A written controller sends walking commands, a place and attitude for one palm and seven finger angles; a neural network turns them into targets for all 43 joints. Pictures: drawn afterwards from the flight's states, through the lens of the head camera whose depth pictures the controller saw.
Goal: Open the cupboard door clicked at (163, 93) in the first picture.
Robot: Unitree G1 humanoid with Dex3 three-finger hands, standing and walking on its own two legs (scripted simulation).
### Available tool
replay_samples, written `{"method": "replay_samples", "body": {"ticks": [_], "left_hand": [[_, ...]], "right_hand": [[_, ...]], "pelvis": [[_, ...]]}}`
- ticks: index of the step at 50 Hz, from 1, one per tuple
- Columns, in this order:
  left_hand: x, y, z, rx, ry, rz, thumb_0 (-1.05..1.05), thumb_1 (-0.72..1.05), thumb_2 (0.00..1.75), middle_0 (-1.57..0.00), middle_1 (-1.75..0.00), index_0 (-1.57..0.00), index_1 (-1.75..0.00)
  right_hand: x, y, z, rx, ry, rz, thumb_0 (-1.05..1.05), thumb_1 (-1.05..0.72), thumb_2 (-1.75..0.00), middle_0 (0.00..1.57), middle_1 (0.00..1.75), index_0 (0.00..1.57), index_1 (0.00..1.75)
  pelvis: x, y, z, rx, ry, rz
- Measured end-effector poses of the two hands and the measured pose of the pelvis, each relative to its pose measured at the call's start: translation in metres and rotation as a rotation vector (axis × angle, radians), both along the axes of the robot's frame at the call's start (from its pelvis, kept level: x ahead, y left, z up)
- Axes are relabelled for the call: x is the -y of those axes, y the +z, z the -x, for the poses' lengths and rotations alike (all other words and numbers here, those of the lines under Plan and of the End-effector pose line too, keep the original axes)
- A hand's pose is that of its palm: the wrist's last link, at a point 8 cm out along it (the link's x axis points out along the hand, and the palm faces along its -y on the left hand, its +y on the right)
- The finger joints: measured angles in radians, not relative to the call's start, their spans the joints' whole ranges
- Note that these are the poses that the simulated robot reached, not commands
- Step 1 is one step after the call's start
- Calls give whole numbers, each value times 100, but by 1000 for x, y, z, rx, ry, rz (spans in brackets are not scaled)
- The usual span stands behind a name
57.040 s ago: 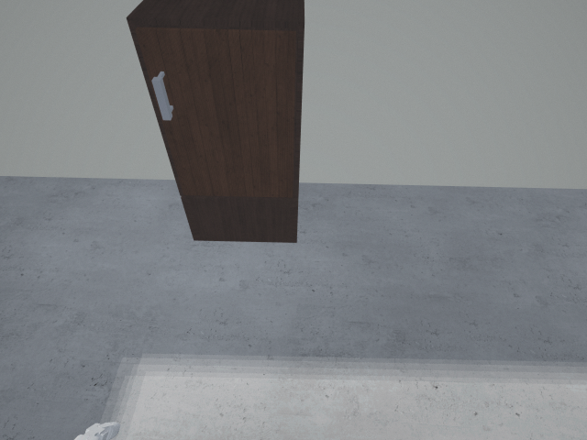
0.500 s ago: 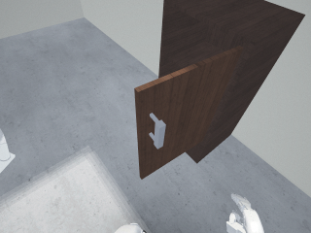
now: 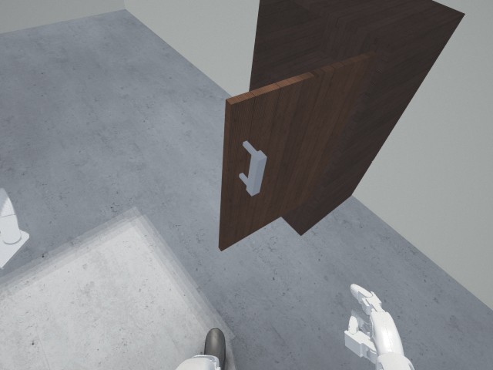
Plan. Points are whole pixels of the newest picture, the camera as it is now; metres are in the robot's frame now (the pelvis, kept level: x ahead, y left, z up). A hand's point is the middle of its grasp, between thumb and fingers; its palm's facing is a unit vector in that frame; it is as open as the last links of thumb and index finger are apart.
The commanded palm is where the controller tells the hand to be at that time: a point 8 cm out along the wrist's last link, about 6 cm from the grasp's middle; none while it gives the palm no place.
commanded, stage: stop stepping back and stand still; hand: left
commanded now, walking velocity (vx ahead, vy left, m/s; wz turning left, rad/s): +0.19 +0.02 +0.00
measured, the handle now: (250, 168) +0.53 +0.06 -0.03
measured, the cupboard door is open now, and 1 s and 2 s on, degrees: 85 85 85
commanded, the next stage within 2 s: let the arm hang, fingers relaxed in 1.10 s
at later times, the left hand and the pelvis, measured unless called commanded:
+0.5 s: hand out of the picture +0.04 +0.30 +0.19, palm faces +0.54 -0.75 -0.38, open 7.4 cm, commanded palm +0.00 +0.32 +0.19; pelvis -0.13 +0.02 +0.01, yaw +1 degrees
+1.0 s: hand out of the picture +0.04 +0.26 +0.17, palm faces +0.43 -0.76 -0.49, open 7.4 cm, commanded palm -0.02 +0.29 +0.19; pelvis -0.17 +0.00 +0.01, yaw -2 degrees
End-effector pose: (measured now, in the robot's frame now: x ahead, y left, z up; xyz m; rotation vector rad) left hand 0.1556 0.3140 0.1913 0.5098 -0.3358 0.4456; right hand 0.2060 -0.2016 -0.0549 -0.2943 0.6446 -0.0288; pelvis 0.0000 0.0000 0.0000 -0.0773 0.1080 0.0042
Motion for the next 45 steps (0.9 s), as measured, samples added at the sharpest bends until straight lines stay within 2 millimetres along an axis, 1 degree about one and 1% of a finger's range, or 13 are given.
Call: {"method": "replay_samples", "body": {"ticks": [3,6,9,12,15,18,21,25,29,32,36,41,45], "left_hand": [[20,-6,8,38,-91,-33,2,89,90,-21,-31,-21,-30],[31,3,15,78,-177,-71,2,88,90,-21,-31,-21,-31],[32,17,27,153,-225,-125,2,88,90,-21,-31,-21,-31],[26,23,43,168,-204,-132,2,88,90,-21,-31,-22,-31],[16,21,76,89,-140,-148,1,88,90,-21,-31,-22,-31],[4,19,119,27,-83,-124,2,88,90,-21,-31,-22,-31],[-8,18,150,12,-12,-80,2,88,90,-21,-31,-22,-31],[-22,7,164,15,64,2,2,88,90,-21,-31,-21,-31],[-29,-5,157,3,54,29,2,89,90,-21,-31,-21,-30],[-22,2,151,-27,-10,-10,2,89,90,-21,-31,-21,-30],[1,24,155,-18,-107,-90,2,89,90,-21,-31,-21,-30],[16,36,162,-56,-95,-172,2,88,90,-21,-31,-21,-31],[16,18,163,-108,-5,-158,1,88,90,-21,-31,-21,-31]], "right_hand": [[3,-13,23,15,-7,-16,1,-90,-90,20,30,20,30],[9,-17,60,-15,-60,-5,1,-90,-90,20,30,20,30],[21,-19,95,22,-150,2,1,-90,-90,21,30,20,30],[30,-21,131,29,-198,-2,1,-90,-90,20,30,20,30],[36,-28,166,0,-205,-16,1,-90,-90,20,30,20,30],[41,-31,203,-119,-212,1,1,-90,-90,20,30,20,30],[38,-21,232,-199,-211,36,1,-90,-90,20,30,20,30],[31,-16,243,-187,-161,96,2,-90,-90,20,30,20,30],[16,-17,239,-99,-167,71,2,-90,-90,20,30,20,30],[0,-7,237,-20,-180,-8,2,-90,-90,20,30,20,30],[-14,1,242,27,-178,-87,1,-90,-90,20,30,20,30],[-6,-11,249,-17,-188,-125,1,-90,-90,20,30,20,30],[19,-39,250,-105,-177,-103,1,-89,-90,21,30,20,30]], "pelvis": [[3,-14,31,25,-59,-25],[2,-15,38,90,-51,-19],[-2,-25,44,153,-53,-7],[-1,-25,70,187,-27,-23],[0,-24,99,201,34,-32],[-2,-12,109,155,8,-61],[-5,5,116,101,-9,-80],[-21,9,134,86,10,-81],[-33,3,158,119,3,-102],[-32,7,168,139,-12,-100],[-26,14,173,140,-28,-87],[-12,15,170,121,-40,-72],[2,2,171,108,-31,-84]]}}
